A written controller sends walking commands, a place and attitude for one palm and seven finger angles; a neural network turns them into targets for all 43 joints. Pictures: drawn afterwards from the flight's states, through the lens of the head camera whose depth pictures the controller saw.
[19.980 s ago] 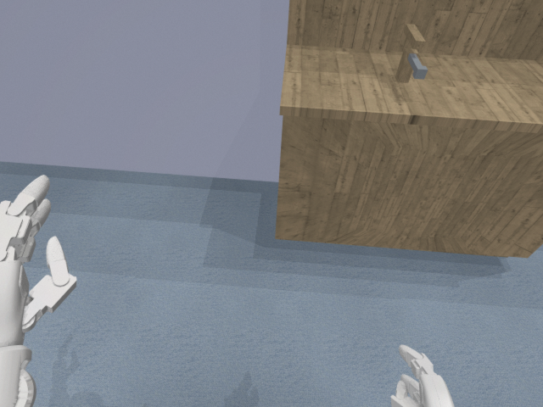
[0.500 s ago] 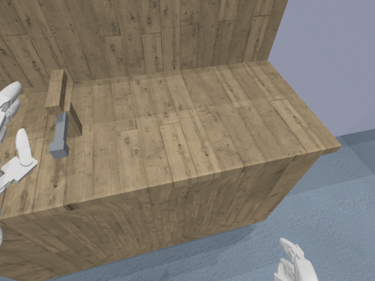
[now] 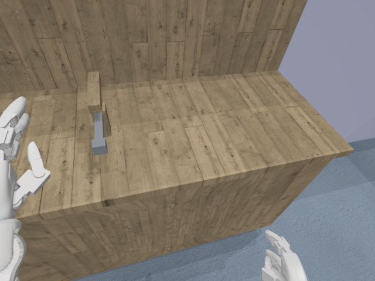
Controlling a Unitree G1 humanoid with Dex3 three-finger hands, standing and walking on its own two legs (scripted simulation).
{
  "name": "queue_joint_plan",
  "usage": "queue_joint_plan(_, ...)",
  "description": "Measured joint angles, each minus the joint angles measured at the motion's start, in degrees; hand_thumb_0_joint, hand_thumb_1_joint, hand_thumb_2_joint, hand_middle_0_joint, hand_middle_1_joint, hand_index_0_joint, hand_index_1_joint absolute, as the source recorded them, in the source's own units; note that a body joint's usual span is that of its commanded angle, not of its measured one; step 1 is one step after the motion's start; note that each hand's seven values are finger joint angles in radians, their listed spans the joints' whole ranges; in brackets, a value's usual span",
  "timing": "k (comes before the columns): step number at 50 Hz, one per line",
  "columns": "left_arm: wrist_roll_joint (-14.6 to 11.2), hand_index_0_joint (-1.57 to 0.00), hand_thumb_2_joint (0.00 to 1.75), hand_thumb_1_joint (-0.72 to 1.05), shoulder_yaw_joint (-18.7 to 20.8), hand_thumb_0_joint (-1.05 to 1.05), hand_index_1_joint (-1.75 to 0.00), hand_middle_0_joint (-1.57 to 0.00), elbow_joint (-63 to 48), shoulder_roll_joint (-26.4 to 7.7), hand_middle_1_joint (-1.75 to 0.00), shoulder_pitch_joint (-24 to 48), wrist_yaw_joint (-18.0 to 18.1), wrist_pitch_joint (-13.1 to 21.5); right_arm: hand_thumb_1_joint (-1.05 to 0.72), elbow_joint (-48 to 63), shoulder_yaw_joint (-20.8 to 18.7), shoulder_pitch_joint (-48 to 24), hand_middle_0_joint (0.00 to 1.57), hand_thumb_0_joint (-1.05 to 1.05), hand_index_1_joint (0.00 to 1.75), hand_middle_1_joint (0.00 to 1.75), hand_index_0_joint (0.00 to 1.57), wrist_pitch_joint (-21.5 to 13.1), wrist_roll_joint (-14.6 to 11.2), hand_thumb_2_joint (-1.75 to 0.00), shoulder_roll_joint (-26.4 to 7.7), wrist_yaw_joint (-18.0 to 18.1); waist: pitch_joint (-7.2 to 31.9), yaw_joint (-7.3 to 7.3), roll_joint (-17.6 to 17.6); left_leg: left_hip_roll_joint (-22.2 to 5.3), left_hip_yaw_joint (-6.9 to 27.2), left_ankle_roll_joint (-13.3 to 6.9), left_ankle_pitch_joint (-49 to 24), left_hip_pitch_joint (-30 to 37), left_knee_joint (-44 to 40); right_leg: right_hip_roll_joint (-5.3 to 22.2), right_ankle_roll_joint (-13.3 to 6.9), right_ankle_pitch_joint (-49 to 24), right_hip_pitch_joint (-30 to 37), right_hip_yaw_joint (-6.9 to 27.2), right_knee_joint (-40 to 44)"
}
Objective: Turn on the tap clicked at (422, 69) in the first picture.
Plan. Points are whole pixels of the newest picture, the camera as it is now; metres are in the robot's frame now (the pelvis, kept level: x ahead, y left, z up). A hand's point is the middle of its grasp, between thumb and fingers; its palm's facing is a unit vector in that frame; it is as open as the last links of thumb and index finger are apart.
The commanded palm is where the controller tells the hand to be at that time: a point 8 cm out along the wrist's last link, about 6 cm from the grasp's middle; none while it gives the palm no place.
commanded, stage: come to a stop and stand still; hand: left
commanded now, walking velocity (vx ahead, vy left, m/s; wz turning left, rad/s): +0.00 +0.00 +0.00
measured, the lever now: (99, 146) +0.36 +0.24 +0.07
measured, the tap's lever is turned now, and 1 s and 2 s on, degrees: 0 0 0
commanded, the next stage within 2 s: look again from close up in 0.60 s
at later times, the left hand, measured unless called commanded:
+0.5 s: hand (56, 165) +0.24 +0.25 +0.16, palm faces +0.38 -0.85 -0.36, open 7.4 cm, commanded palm +0.18 +0.28 +0.18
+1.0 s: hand (67, 166) +0.25 +0.23 +0.16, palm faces +0.38 -0.85 -0.37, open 7.4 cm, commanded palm +0.19 +0.27 +0.18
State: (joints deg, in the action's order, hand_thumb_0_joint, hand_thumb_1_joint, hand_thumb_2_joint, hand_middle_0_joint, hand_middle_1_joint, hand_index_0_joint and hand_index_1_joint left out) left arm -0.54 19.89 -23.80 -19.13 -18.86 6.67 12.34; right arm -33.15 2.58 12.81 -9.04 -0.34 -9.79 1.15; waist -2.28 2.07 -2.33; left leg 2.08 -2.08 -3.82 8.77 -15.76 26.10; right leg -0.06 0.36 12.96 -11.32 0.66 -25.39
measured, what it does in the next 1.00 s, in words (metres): stands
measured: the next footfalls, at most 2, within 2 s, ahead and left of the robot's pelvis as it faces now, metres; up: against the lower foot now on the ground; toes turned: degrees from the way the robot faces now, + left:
none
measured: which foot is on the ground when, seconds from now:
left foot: down 0.00-1.00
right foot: down 0.00-1.00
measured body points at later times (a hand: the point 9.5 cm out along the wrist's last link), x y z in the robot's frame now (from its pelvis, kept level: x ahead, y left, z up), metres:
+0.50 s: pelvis +0.02 +0.00 +0.00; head +0.04 +0.03 +0.45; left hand +0.22 +0.29 +0.18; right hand +0.21 -0.22 -0.06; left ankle +0.06 +0.07 -0.74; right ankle +0.02 -0.14 -0.74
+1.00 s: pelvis +0.03 -0.02 +0.00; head +0.05 +0.00 +0.45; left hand +0.22 +0.28 +0.18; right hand +0.22 -0.24 -0.07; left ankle +0.06 +0.07 -0.74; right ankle +0.02 -0.14 -0.74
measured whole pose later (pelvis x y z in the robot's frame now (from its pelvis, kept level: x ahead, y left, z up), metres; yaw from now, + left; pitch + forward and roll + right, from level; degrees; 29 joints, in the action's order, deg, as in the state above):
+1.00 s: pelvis +0.03 -0.02 +0.00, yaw +1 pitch -1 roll -1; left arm -2.7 19.3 -25.9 -20.7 -25.2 5.9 10.3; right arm -33.4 1.3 10.9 -5.4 -0.8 -11.4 2.4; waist -2.0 1.0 -0.2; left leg 1.2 -0.6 -2.5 10.2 -13.8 24.5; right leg -1.3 0.1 12.3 -7.6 0.0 -20.4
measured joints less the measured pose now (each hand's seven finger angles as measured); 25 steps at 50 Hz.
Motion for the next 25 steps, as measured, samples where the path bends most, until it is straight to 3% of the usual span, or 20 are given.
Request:
queue_joint_plan(4, 0.49, -0.21, 0.9, 0.89, -0.57, 0.02, -0.3, -0.21, -0.87, -0.55, -0.3, -2.22, -0.53, 0.18, -0.9, 0.12, 0.45, -0.35, 0.21, 0.01, 0.3, 0.3, 0.2, 0.15, 0.22, -0.9, 0.75, -0.38, 0.15, -0.56, 0.22, 0.44, 0.01, -0.37, -0.11, 0.06, -0.45, 0.15, 0.5, -1.14, 0.46, 0.57, 1.26)
queue_joint_plan(16, 0.11, -0.21, 0.9, 0.89, -0.04, 0.02, -0.3, -0.21, -1.14, -0.75, -0.3, -2.59, -0.42, -0.18, -0.9, -0.96, -0.21, -0.69, 0.21, 0.01, 0.3, 0.3, 0.21, 0.61, 0.18, -0.9, -0.28, -0.22, -0.56, 0.01, 0.36, 0.65, 0.51, -0.63, 0.35, 1.12, -1.38, 0.34, 1.47, -1.49, 2.55, 0.12, 4.1)
queue_joint_plan(25, -0.69, -0.21, 0.9, 0.89, -0.32, 0.02, -0.3, -0.21, -2.63, -1.7, -0.3, -4.59, -0.79, -0.37, -0.9, 0.09, -1.27, -2.02, 0.21, 0.01, 0.3, 0.3, 0.2, 1.67, -0.22, -0.9, -1.17, 0.26, -0.56, -1.0, 0.65, 0.36, 0.69, -0.12, 1.14, 1.51, -1.15, 0.04, 1.15, -0.72, 2.96, -0.02, 3.93)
